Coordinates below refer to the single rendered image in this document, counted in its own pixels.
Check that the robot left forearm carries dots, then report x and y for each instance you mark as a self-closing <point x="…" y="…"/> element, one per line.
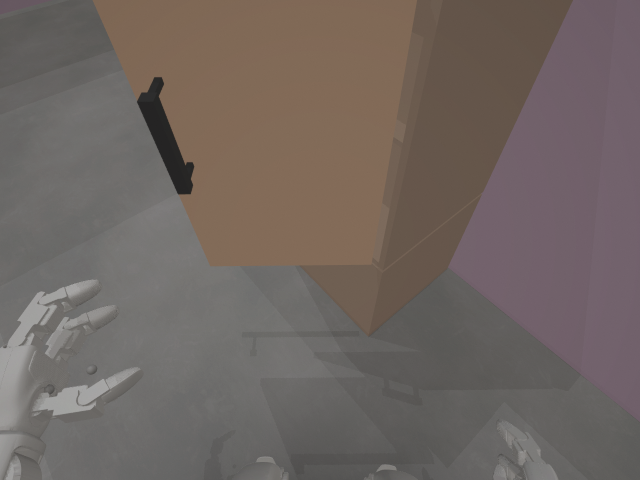
<point x="20" y="456"/>

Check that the robot shin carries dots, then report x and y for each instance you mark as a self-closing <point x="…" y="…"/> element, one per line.
<point x="386" y="467"/>
<point x="266" y="459"/>

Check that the robot right hand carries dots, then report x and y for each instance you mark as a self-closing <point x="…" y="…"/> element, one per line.
<point x="526" y="452"/>

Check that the handle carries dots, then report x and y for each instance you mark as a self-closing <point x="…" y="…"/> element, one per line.
<point x="157" y="122"/>

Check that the robot left shin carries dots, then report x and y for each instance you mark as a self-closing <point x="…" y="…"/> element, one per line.
<point x="266" y="459"/>

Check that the robot left hand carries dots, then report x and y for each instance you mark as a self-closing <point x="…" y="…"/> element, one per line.
<point x="25" y="370"/>

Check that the cupboard door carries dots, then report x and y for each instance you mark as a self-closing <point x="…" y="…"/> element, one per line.
<point x="287" y="109"/>

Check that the robot right shin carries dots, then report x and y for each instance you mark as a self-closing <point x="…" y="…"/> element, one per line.
<point x="386" y="467"/>

